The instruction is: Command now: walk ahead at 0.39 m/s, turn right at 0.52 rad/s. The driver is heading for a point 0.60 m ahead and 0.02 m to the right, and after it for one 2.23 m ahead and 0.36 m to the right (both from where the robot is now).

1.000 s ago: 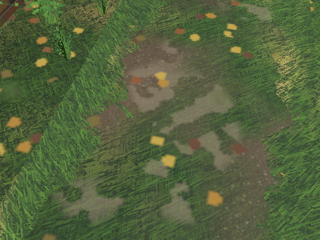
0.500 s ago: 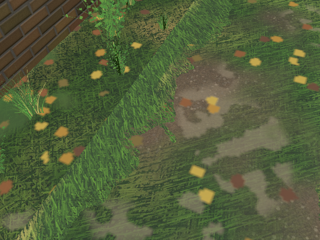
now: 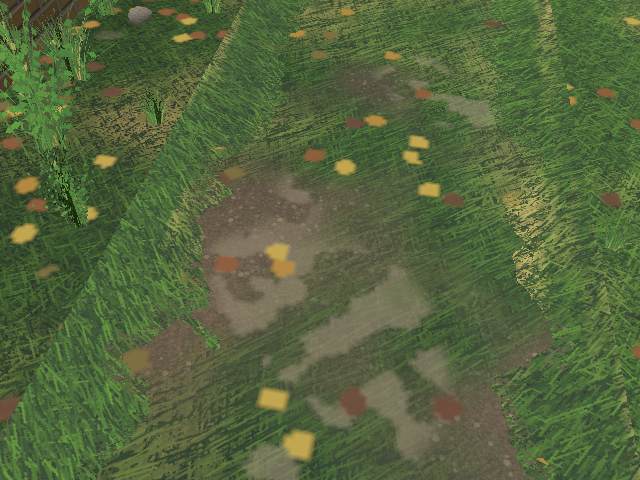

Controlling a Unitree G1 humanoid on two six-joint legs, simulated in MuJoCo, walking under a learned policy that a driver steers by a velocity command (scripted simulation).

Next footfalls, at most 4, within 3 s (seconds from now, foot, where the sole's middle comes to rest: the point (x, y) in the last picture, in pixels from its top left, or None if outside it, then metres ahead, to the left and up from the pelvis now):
0.18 right None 0.18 -0.15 -0.78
0.72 left None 0.54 -0.07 -0.78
1.24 right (410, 410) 0.69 -0.22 -0.78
1.72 left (332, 441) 0.62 -0.04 -0.78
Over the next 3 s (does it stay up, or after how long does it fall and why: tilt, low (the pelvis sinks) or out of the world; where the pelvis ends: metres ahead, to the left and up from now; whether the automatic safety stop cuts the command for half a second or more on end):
stays up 0.60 -0.13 0.00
